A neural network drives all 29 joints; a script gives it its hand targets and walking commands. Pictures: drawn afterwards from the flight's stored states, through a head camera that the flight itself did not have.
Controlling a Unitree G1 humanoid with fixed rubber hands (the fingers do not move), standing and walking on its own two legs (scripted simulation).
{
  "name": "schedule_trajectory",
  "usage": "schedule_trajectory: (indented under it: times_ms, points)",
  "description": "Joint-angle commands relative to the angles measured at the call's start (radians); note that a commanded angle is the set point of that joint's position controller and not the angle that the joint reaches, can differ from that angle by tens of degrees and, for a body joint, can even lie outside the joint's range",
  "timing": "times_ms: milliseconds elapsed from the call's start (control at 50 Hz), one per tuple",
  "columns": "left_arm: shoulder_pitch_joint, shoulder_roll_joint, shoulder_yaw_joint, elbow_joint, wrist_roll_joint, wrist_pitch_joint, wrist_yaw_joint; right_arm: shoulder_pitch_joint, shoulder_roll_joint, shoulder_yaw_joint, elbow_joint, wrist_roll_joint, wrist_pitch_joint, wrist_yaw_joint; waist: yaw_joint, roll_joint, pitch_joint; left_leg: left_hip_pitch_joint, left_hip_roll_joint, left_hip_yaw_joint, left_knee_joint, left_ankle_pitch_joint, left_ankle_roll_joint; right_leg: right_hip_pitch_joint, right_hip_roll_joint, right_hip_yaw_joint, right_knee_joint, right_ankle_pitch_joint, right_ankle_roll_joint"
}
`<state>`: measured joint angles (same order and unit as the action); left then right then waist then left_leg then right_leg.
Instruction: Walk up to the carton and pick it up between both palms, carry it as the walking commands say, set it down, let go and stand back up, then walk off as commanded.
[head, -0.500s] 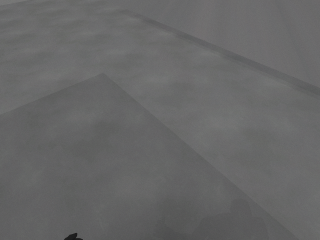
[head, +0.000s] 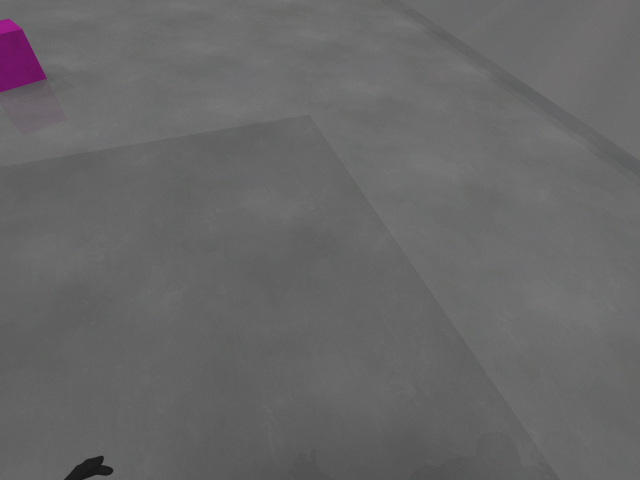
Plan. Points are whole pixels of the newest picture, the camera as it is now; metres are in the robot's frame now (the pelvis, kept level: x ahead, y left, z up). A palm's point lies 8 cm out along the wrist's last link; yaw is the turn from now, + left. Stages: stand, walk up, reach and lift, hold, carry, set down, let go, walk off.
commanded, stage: walk up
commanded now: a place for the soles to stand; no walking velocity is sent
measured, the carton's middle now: (3, 55) +2.40 +1.97 -0.62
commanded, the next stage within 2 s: none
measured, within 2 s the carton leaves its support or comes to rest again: neither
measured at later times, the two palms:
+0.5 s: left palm (60, 405) +0.24 +0.38 -0.08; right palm (474, 276) +0.49 -0.24 -0.09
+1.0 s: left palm (55, 243) +0.52 +0.51 -0.08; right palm (376, 182) +0.77 -0.09 -0.11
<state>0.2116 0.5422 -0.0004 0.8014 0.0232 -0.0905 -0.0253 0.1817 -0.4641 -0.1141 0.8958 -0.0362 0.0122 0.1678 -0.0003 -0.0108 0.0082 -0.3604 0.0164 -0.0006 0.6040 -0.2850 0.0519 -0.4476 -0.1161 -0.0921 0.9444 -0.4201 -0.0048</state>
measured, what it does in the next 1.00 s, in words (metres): walks ahead, turning left: right foot, then left foot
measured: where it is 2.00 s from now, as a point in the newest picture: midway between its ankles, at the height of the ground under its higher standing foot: (200, 278)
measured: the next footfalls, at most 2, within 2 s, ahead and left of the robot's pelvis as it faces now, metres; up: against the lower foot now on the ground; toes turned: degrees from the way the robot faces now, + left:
right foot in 0.32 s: +0.30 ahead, -0.12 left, +0.00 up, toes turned +4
left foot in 0.60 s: +0.39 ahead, +0.23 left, +0.00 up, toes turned +21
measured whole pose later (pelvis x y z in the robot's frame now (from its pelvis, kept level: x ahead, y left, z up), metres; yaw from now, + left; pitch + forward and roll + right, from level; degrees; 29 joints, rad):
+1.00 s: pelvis +0.54 +0.17 -0.01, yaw +27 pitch +2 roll -2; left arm 0.19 0.46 0.00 0.81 0.02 -0.18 -0.03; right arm 0.21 -0.46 -0.07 0.89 -0.01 -0.04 0.11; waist -0.01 0.05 -0.02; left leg -0.37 -0.02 -0.05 1.07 -0.47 0.02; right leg -0.39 -0.09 -0.14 0.65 -0.27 0.00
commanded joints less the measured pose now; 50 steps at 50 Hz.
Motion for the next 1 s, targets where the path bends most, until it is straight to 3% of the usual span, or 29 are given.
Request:
schedule_trajectory:
  times_ms: [0, 100, 200, 220, 240, 260, 280, 300, 340, 380, 440, 520, 560, 580, 600, 620, 640, 660, 680, 720, 800, 820, 840, 860, 880, 900, 920, 940, 980]
  points:
    - [-0.124, 0.18, 0.082, 0.028, -0.022, -0.03, 0.006, -0.021, -0.274, -0.061, -0.105, 0.021, -0.039, -0.033, -0.065, 0.165, -0.048, 0.335, 0.157, -0.462, -0.423, -0.27, 0.132, -0.326, 0.027, 0.057, -0.039, 0.099, 0.018]
    - [-0.177, 0.173, 0.082, 0.008, -0.018, -0.042, 0.009, -0.014, -0.263, -0.059, -0.112, 0.013, -0.046, -0.027, -0.085, 0.14, -0.017, 0.334, 0.135, -0.428, -0.435, -0.122, 0.122, -0.268, 0.065, 0.025, -0.236, 0.183, 0.035]
    - [-0.173, 0.133, 0.072, -0.016, -0.011, -0.063, 0.026, -0.007, -0.246, -0.058, -0.13, 0.011, -0.042, -0.027, -0.086, 0.195, -0.097, 0.393, 0.109, -0.366, -0.268, 0.32, 0.122, -0.073, 0.133, -0.017, -0.442, 0.188, 0.006]
    - [-0.093, 0.138, 0.077, 0.003, -0.01, -0.071, 0.029, -0.066, -0.239, -0.057, -0.148, 0.019, -0.041, -0.029, -0.027, 0.165, -0.153, 0.281, 0.076, -0.288, -0.153, 0.418, 0.105, 0.142, 0.141, -0.024, -0.526, 0.254, -0.009]
    - [0.102, 0.166, 0.098, 0.064, -0.006, -0.076, 0.04, -0.158, -0.212, -0.046, -0.177, 0.033, -0.046, -0.03, 0.081, 0.085, -0.269, 0.068, 0.024, -0.195, 0.064, 0.464, 0.07, 0.528, 0.104, -0.004, -0.596, 0.374, -0.042]
    - [0.292, 0.28, 0.146, 0.111, 0.017, -0.081, 0.055, -0.189, -0.13, -0.016, -0.213, 0.044, -0.061, -0.027, 0.182, -0.096, -0.388, -0.215, -0.05, -0.137, 0.369, 0.342, 0.009, 0.862, -0.166, 0.296, -0.611, 0.209, -0.127]
    - [0.334, 0.34, 0.169, 0.109, 0.006, -0.08, 0.067, -0.198, -0.136, -0.01, -0.212, 0.029, -0.073, -0.033, 0.168, -0.175, -0.383, -0.476, -0.121, -0.035, 0.483, -0.228, -0.02, 1.001, -0.41, 0.543, -0.639, 0.226, -0.207]
    - [0.28, 0.343, 0.164, 0.094, -0.004, -0.079, 0.074, -0.213, -0.203, -0.013, -0.192, 0.016, -0.075, -0.039, 0.14, -0.064, -0.313, -0.532, -0.033, -0.111, 0.573, -0.193, -0.004, 0.912, -0.44, 0.562, -0.669, 0.091, -0.243]
    - [0.137, 0.285, 0.145, 0.038, 0.0, -0.087, 0.061, -0.209, -0.226, -0.023, -0.155, 0.03, -0.079, -0.027, 0.096, -0.018, -0.19, -0.507, 0.062, -0.132, 0.545, -0.045, -0.037, 0.736, -0.384, 0.39, -0.68, 0.094, -0.254]
    - [0.072, 0.251, 0.144, 0.026, 0.0, -0.086, 0.051, -0.228, -0.228, -0.033, -0.142, 0.028, -0.075, -0.011, 0.087, -0.117, -0.083, -0.483, 0.108, -0.137, 0.443, -0.063, -0.068, 0.622, -0.32, 0.207, -0.71, 0.149, -0.224]
    - [0.046, 0.257, 0.143, 0.007, 0.004, -0.093, 0.035, -0.319, -0.191, -0.014, -0.147, 0.018, -0.061, 0.005, 0.068, -0.121, 0.025, -0.415, 0.144, -0.086, 0.213, -0.067, -0.042, 0.467, -0.35, 0.116, -0.763, 0.225, -0.211]
    - [0.025, 0.267, 0.134, 0.006, -0.004, -0.079, 0.009, -0.237, -0.162, -0.01, -0.088, 0.019, -0.062, 0.021, 0.016, -0.136, -0.032, -0.124, 0.054, 0.127, 0.05, 0.1, -0.025, 0.352, -0.257, -0.1, -0.685, 0.201, -0.165]
    - [-0.031, 0.243, 0.118, -0.012, -0.011, -0.068, 0.008, -0.079, -0.191, -0.031, -0.044, 0.009, -0.063, 0.007, -0.09, -0.072, -0.066, 0.166, -0.013, 0.182, 0.014, 0.108, -0.004, 0.175, -0.191, -0.209, -0.459, 0.374, -0.127]
    - [-0.012, 0.191, 0.103, -0.012, -0.015, -0.063, 0.008, 0.081, -0.234, -0.053, -0.003, 0.001, -0.067, -0.012, -0.168, 0.064, -0.151, 0.368, -0.061, 0.127, -0.038, 0.039, 0.034, 0.094, -0.101, -0.251, -0.141, 0.461, -0.1]
    - [-0.031, 0.125, 0.078, -0.055, -0.025, -0.071, 0.005, 0.248, -0.336, -0.083, 0.015, -0.001, -0.07, -0.038, -0.248, 0.298, -0.203, 0.574, 0.076, -0.307, -0.146, -0.152, 0.122, -0.186, -0.008, -0.21, 0.224, 0.437, -0.04]
    - [-0.073, 0.133, 0.07, -0.101, -0.038, -0.087, 0.006, 0.168, -0.365, -0.07, -0.025, 0.02, -0.079, -0.054, -0.179, 0.384, -0.153, 0.694, 0.23, -0.743, -0.283, 0.108, 0.229, -0.468, 0.133, -0.041, 0.311, -0.018, 0.004]
    - [-0.114, 0.202, 0.071, -0.093, -0.048, -0.089, 0.011, 0.147, -0.323, -0.055, -0.032, 0.046, -0.079, -0.064, -0.166, 0.195, -0.168, 0.714, 0.237, -0.648, -0.207, 0.313, 0.254, -0.474, 0.068, 0.087, 0.235, -0.027, -0.017]
    - [-0.144, 0.186, 0.063, -0.096, -0.047, -0.091, 0.007, 0.15, -0.312, -0.055, -0.024, 0.04, -0.082, -0.078, -0.152, 0.115, -0.189, 0.722, 0.219, -0.52, -0.121, 0.481, 0.226, -0.486, 0.048, 0.093, 0.209, -0.009, -0.027]
    - [-0.154, 0.162, 0.063, -0.094, -0.044, -0.092, 0.005, 0.15, -0.287, -0.052, -0.025, 0.043, -0.083, -0.089, -0.136, 0.091, -0.2, 0.68, 0.199, -0.454, -0.13, 0.492, 0.206, -0.45, 0.048, 0.08, 0.141, 0.005, -0.025]
    - [-0.143, 0.151, 0.067, -0.069, -0.038, -0.079, -0.007, 0.091, -0.277, -0.043, -0.048, 0.041, -0.082, -0.092, -0.099, 0.145, -0.173, 0.528, 0.153, -0.377, -0.183, 0.36, 0.195, -0.33, 0.053, 0.051, -0.033, -0.01, -0.002]
    - [-0.167, 0.128, 0.072, -0.045, -0.017, -0.089, -0.011, -0.008, -0.256, -0.028, -0.088, 0.033, -0.087, -0.074, -0.064, 0.163, -0.057, 0.248, 0.148, -0.355, -0.23, 0.246, 0.222, -0.13, 0.067, -0.001, -0.312, 0.04, 0.006]
    - [-0.132, 0.129, 0.077, -0.025, -0.013, -0.097, -0.012, -0.05, -0.252, -0.024, -0.103, 0.036, -0.09, -0.07, -0.026, 0.135, -0.043, 0.143, 0.128, -0.304, -0.183, 0.232, 0.201, 0.014, 0.092, -0.042, -0.406, 0.154, 0.002]
    - [0.01, 0.14, 0.094, 0.034, -0.006, -0.102, -0.009, -0.131, -0.242, -0.016, -0.134, 0.045, -0.092, -0.066, 0.064, 0.081, -0.086, -0.051, 0.09, -0.217, -0.051, 0.235, 0.165, 0.321, 0.108, -0.067, -0.506, 0.322, -0.019]
    - [0.216, 0.222, 0.135, 0.109, 0.009, -0.103, 0.004, -0.166, -0.168, 0.013, -0.166, 0.055, -0.103, -0.063, 0.161, -0.064, -0.196, -0.271, 0.006, -0.122, 0.206, 0.254, 0.098, 0.664, 0.02, 0.06, -0.491, 0.296, -0.083]
    - [0.339, 0.329, 0.169, 0.125, 0.017, -0.104, 0.019, -0.147, -0.093, 0.034, -0.186, 0.049, -0.113, -0.062, 0.197, -0.298, -0.264, -0.495, -0.087, -0.016, 0.523, -0.087, 0.013, 0.854, -0.33, 0.48, -0.631, 0.129, -0.187]
    - [0.32, 0.351, 0.17, 0.101, -0.012, -0.096, 0.029, -0.168, -0.194, 0.018, -0.177, 0.04, -0.114, -0.074, 0.171, -0.166, -0.258, -0.595, -0.07, -0.072, 0.623, -0.238, 0.007, 0.874, -0.422, 0.602, -0.682, 0.035, -0.256]
    - [0.269, 0.325, 0.163, 0.084, -0.011, -0.096, 0.028, -0.183, -0.23, 0.01, -0.156, 0.033, -0.116, -0.074, 0.155, -0.058, -0.209, -0.613, -0.02, -0.121, 0.684, -0.157, 0.003, 0.817, -0.391, 0.562, -0.691, -0.046, -0.255]
    - [0.189, 0.287, 0.15, 0.061, -0.006, -0.097, 0.025, -0.181, -0.224, 0.012, -0.136, 0.047, -0.118, -0.067, 0.119, -0.046, -0.146, -0.594, 0.037, -0.121, 0.653, -0.069, -0.014, 0.734, -0.361, 0.459, -0.678, 0.015, -0.253]
    - [0.067, 0.24, 0.138, 0.025, -0.007, -0.091, 0.018, -0.169, -0.223, 0.001, -0.124, 0.041, -0.11, -0.052, 0.083, -0.126, -0.012, -0.54, 0.106, -0.124, 0.526, -0.025, -0.044, 0.548, -0.295, 0.253, -0.71, 0.057, -0.222]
